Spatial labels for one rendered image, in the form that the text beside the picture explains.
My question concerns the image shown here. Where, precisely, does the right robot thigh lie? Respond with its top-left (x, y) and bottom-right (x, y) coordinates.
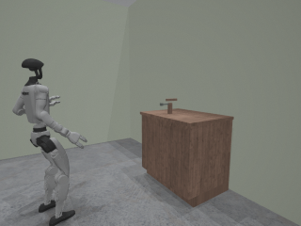
top-left (40, 137), bottom-right (70, 184)

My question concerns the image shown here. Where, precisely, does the right robot forearm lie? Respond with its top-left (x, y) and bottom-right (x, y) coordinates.
top-left (40, 111), bottom-right (71, 137)

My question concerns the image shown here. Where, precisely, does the robot left foot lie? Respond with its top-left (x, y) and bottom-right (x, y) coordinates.
top-left (39, 200), bottom-right (55, 213)

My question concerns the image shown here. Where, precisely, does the counter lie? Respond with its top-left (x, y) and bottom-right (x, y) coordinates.
top-left (140, 98), bottom-right (234, 207)

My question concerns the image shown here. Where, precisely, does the robot right upper arm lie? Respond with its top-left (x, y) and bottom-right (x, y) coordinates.
top-left (35, 85), bottom-right (49, 121)

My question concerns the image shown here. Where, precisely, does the robot left upper arm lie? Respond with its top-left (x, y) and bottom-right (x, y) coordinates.
top-left (12, 87), bottom-right (25, 116)

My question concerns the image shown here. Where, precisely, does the robot right hand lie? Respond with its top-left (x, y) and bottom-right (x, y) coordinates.
top-left (67, 132), bottom-right (87, 149)

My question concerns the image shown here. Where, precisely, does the robot left hand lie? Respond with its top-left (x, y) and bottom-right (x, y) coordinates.
top-left (49, 96), bottom-right (60, 106)

